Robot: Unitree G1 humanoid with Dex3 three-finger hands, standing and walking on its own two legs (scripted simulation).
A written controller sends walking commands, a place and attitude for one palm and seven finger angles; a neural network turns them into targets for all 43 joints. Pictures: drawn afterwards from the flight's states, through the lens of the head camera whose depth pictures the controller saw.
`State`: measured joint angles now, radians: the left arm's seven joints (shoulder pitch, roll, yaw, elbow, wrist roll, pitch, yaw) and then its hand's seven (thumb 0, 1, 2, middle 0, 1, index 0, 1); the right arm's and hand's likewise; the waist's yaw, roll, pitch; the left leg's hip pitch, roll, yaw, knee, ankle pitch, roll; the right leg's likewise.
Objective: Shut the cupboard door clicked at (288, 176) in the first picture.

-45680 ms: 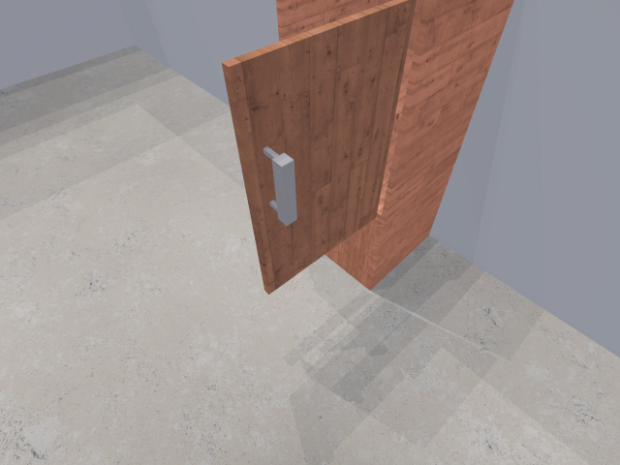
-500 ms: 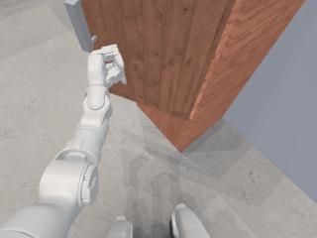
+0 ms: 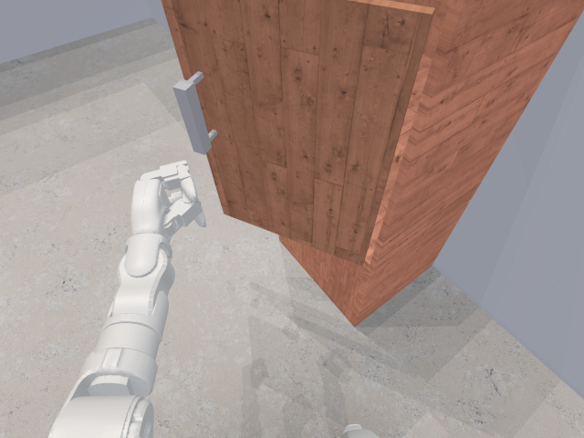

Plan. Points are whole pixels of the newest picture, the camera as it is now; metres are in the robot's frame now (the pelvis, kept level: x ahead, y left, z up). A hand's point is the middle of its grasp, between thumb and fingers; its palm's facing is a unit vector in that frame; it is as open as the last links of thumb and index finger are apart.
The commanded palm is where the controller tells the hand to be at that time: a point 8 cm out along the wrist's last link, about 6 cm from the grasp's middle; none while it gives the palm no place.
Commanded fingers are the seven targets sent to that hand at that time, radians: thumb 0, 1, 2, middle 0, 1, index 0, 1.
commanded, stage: draw the hand back to the body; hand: left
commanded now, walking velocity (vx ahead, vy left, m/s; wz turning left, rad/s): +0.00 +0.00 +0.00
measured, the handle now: (200, 113) +0.67 +0.17 +0.06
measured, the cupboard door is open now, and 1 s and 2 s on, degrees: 29 29 29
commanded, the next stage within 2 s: step back with the hand held close in 1.24 s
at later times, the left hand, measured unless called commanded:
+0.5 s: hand (81, 271) +0.28 +0.21 +0.15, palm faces +0.29 -0.91 -0.29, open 3.6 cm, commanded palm +0.24 +0.25 +0.17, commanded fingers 0.00 0.90 0.90 -0.67 -0.81 -0.67 -0.81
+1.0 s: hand out of the picture +0.19 +0.30 +0.20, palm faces +0.54 -0.72 -0.44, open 7.0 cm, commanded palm +0.15 +0.32 +0.21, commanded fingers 0.00 0.90 0.90 -0.20 -0.30 -0.20 -0.30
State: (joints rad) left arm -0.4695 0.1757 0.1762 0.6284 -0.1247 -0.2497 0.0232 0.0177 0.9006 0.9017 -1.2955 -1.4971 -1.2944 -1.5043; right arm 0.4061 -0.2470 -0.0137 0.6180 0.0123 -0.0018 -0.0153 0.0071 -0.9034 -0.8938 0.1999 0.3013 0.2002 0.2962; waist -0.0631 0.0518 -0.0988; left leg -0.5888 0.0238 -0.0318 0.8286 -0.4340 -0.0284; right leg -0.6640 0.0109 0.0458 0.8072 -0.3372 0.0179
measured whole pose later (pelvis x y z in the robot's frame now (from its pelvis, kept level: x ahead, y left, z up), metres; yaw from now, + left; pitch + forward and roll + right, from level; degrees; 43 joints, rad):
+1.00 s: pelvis +0.02 +0.01 +0.04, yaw +2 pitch -4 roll +0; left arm 0.46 0.34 0.38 -0.35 -0.05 -0.08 0.12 0.01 0.89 0.90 -0.28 -0.38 -0.28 -0.39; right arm 0.22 -0.23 0.01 0.64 0.00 -0.10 -0.10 0.01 -0.90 -0.89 0.20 0.30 0.20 0.30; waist 0.08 0.08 0.01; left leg -0.07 0.00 -0.05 0.44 -0.30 -0.01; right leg -0.14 -0.03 0.02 0.44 -0.23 0.03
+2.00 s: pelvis -0.07 +0.02 +0.02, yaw +3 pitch -1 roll +0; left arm 0.50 0.38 0.42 -0.42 -0.01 -0.18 0.15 0.01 0.89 0.90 -0.21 -0.30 -0.21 -0.31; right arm 0.23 -0.22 0.01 0.55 0.01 -0.02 -0.10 0.01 -0.90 -0.89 0.20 0.30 0.20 0.30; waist 0.01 0.00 0.00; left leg -0.39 0.00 -0.03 0.68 -0.31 0.02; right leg -0.41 -0.04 0.01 0.60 -0.17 0.04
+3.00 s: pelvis -0.30 -0.01 +0.04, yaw +7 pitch -1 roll -1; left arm 0.50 0.40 0.40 -0.52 -0.03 -0.16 0.19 0.02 0.89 0.90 -0.20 -0.30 -0.20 -0.31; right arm 0.23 -0.14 0.05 0.59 -0.01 -0.13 -0.06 0.01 -0.90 -0.89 0.20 0.30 0.20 0.30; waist -0.01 -0.06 -0.03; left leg -0.26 0.09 0.10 0.48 -0.21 0.00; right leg -0.39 0.03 -0.06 0.82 -0.39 0.02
